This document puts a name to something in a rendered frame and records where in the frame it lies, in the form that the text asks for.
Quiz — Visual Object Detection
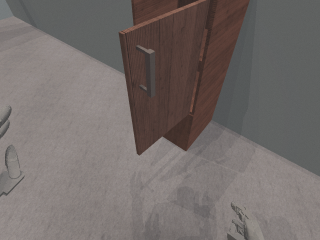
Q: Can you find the cupboard door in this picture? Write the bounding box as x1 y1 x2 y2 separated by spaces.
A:
118 0 210 156

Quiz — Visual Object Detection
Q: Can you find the left robot hand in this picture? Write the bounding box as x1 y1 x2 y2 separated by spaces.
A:
0 105 25 197

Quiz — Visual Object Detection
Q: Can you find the right robot hand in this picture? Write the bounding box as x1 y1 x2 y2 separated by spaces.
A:
227 202 265 240

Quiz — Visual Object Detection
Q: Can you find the handle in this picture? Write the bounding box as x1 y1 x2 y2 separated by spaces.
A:
136 45 156 98

